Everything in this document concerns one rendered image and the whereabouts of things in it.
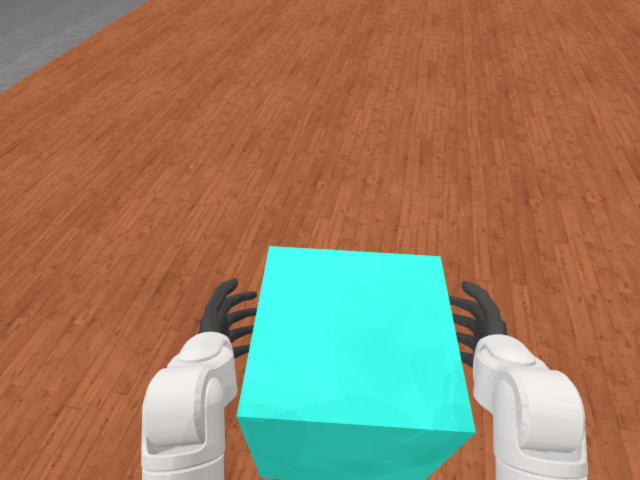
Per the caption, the right robot hand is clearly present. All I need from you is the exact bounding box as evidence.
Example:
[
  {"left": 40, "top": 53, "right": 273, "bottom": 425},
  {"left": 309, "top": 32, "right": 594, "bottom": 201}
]
[{"left": 448, "top": 281, "right": 508, "bottom": 368}]

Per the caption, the right robot forearm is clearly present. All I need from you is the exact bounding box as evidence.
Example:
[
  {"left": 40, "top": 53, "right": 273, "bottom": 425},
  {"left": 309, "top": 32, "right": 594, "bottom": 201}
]
[{"left": 473, "top": 334, "right": 588, "bottom": 480}]

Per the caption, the carton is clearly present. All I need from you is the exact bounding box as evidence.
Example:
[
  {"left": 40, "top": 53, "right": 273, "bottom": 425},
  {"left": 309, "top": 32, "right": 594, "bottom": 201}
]
[{"left": 237, "top": 246, "right": 476, "bottom": 480}]

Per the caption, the left robot hand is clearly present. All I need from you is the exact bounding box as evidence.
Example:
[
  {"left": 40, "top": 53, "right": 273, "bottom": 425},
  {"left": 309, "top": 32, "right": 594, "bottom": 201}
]
[{"left": 198, "top": 278, "right": 257, "bottom": 359}]

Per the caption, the left robot forearm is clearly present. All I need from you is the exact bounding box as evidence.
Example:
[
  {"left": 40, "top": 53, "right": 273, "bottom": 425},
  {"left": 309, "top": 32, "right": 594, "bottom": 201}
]
[{"left": 141, "top": 332, "right": 238, "bottom": 480}]

